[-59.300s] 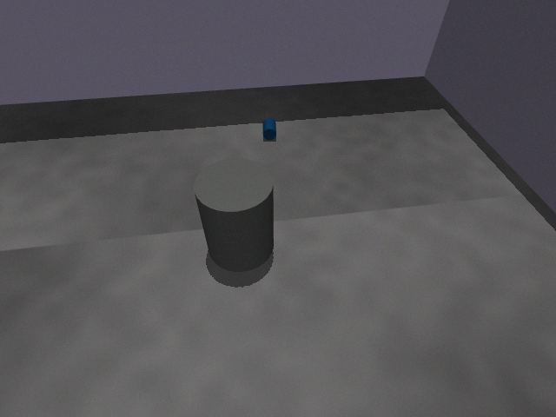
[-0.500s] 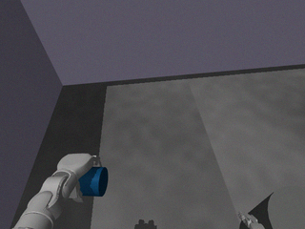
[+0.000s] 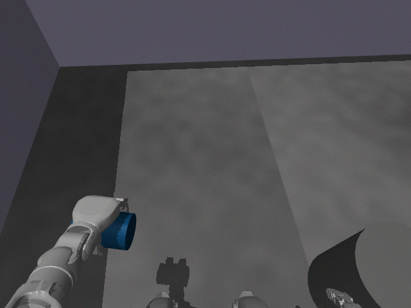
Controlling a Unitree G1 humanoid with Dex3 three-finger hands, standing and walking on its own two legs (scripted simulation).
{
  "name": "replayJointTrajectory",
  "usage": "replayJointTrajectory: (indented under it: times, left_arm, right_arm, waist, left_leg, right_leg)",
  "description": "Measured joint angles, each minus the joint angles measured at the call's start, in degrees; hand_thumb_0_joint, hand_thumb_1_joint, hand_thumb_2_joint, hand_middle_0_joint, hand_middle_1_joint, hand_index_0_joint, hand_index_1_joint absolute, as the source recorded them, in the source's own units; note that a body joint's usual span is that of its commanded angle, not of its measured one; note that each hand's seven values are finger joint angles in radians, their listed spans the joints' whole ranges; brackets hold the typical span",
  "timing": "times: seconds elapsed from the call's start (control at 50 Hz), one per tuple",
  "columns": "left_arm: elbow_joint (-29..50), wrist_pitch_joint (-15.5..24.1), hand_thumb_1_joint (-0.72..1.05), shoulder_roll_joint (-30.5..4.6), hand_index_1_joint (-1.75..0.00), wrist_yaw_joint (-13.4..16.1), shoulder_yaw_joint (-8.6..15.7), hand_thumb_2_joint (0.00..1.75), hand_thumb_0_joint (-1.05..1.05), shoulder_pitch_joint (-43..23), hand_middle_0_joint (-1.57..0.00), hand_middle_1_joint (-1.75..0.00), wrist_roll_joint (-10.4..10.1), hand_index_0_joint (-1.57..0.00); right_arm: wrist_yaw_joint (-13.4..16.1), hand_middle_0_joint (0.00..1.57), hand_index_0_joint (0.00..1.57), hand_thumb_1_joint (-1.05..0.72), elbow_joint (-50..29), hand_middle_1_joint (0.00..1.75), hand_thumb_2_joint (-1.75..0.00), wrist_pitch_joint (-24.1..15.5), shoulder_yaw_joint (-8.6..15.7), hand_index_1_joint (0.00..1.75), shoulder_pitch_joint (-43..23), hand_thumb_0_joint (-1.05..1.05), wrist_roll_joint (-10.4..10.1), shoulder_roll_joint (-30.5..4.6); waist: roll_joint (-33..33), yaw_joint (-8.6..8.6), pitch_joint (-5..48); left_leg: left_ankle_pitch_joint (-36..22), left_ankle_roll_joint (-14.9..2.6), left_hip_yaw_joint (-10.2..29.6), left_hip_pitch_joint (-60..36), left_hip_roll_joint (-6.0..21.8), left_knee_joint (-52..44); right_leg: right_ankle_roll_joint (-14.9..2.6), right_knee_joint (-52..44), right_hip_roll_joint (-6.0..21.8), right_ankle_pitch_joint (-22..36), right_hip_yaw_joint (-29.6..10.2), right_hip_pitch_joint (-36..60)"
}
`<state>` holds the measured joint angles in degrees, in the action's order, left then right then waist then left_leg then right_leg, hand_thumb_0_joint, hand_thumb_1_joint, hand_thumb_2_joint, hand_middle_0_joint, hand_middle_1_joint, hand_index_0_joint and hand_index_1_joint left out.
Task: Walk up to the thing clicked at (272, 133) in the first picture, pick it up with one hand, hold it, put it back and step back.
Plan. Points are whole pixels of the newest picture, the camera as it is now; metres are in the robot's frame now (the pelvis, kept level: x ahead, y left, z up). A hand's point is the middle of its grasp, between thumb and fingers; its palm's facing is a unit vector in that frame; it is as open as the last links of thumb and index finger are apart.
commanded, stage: crouch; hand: left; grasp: from above
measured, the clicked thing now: (104, 228) +0.33 +0.23 -0.12
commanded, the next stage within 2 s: lower in 1.40 s
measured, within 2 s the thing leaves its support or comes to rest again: neither
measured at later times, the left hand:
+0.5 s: hand (121, 240) +0.37 +0.26 -0.35, palm faces -0.49 +0.04 -0.87, open 10.8 cm
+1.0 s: hand (127, 240) +0.40 +0.27 -0.47, palm faces -0.47 +0.02 -0.88, open 10.8 cm
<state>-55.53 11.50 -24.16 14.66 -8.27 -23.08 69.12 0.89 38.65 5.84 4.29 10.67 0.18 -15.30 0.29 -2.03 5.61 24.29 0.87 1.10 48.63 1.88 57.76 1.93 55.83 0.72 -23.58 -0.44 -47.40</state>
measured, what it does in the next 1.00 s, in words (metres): lowers itself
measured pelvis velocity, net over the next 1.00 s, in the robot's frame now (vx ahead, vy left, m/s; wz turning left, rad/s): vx -0.05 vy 0.01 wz -0.08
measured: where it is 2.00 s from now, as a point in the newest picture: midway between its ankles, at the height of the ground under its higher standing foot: outside the picture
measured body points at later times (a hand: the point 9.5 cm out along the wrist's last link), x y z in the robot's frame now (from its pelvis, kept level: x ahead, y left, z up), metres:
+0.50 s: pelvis -0.05 +0.01 -0.20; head +0.15 +0.03 +0.21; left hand +0.39 +0.25 -0.30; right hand +0.00 -0.27 -0.32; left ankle +0.03 +0.13 -0.67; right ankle +0.03 -0.14 -0.67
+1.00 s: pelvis -0.05 +0.01 -0.30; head +0.19 +0.05 +0.08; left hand +0.42 +0.26 -0.42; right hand +0.00 -0.28 -0.41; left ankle +0.03 +0.13 -0.67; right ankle +0.03 -0.14 -0.67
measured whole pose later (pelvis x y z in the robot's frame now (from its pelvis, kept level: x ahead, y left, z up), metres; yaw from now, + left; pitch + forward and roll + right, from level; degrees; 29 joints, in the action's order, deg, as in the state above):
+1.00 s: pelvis -0.05 +0.01 -0.30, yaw -5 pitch +37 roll -7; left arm -73.4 15.8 -38.9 21.1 5.9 -46.7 75.5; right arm -7.1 42.3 -1.9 2.0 8.7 7.5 -14.8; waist 0.3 -10.2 6.7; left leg 40.2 1.0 7.3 121.3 0.6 123.9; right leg 3.1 119.4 -0.4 -39.3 2.1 -117.6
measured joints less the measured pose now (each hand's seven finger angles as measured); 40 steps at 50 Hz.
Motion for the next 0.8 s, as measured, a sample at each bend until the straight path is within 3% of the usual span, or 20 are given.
replayJointTrajectory:
  times: [0.08,0.18,0.4,0.5,0.68,0.8]
  left_arm:
    - [-3.75,-0.5,-0.12,-0.66,-0.64,2.86,0.78,0.56,-0.02,-3.92,-0.6,-0.63,1.81,-0.63]
    - [-7.78,-1.46,-0.11,-1.26,-0.63,5.21,2.55,0.54,-0.02,-8.34,-0.6,-0.62,2.09,-0.64]
    - [-12.05,-1.31,-0.11,-5.7,-0.6,4.77,7.54,0.54,-0.01,-15.01,-0.61,-0.6,2.25,-0.64]
    - [-13.74,0.45,-0.11,-7.5,-0.6,4.18,8.92,0.56,-0.02,-16.85,-0.61,-0.6,2.1,-0.64]
    - [-14.87,4.3,-0.13,-10.47,-0.59,6.15,11.75,0.57,-0.02,-19.51,-0.62,-0.59,5.53,-0.66]
    - [-16.41,4.36,-0.13,-12.51,-0.58,7.78,13.12,0.58,-0.02,-21.94,-0.63,-0.58,6.79,-0.66]
  right_arm:
    - [-0.28,0.2,0.2,-0.91,0.88,0.3,-0.9,-0.71,0.63,0.3,0.64,0.0,0.77,-0.25]
    - [0.09,0.2,0.2,-0.91,2.59,0.3,-0.9,-2.14,0.89,0.29,1.66,0.0,1.67,-0.15]
    - [-0.69,0.21,0.2,-0.9,3.93,0.3,-0.9,-4.9,-0.29,0.29,2.29,0.0,3.39,1.53]
    - [-2.0,0.21,0.2,-0.9,4.18,0.3,-0.9,-6.43,-1.32,0.29,1.72,0.0,4.1,1.94]
    - [-4.53,0.21,0.2,-0.91,4.37,0.3,-0.9,-7.8,-2.44,0.29,-0.43,0.0,5.79,1.62]
    - [-6.13,0.21,0.2,-0.91,3.95,0.3,-0.9,-8.07,-2.39,0.29,-1.81,0.0,6.73,1.01]
  waist:
    - [0.04,-1.25,1.65]
    - [0.59,-2.78,3.75]
    - [2.07,-5.9,4.99]
    - [2.08,-6.44,4.95]
    - [0.75,-7.27,4.41]
    - [0.13,-7.74,3.01]
  left_leg:
    - [3.07,-0.15,0.63,11.33,0.0,9.86]
    - [6.18,-0.59,0.99,24.64,-0.06,20.92]
    - [10.28,-1.01,1.87,47.5,-0.66,40.18]
    - [11.39,-0.86,2.71,55.19,-1.02,46.51]
    - [13.77,-0.06,4.65,64.88,-1.63,56.12]
    - [14.96,0.26,5.55,68.54,-1.63,60.75]
  right_leg:
    - [0.19,9.4,-0.13,-2.96,0.25,-10.97]
    - [0.43,20.06,-0.29,-5.9,0.14,-24.03]
    - [0.97,39.0,-0.26,-10.22,0.07,-46.34]
    - [0.99,45.16,-0.19,-11.56,0.55,-53.62]
    - [0.83,54.39,-0.11,-14.3,1.84,-62.55]
    - [0.81,58.72,-0.42,-15.37,2.38,-66.03]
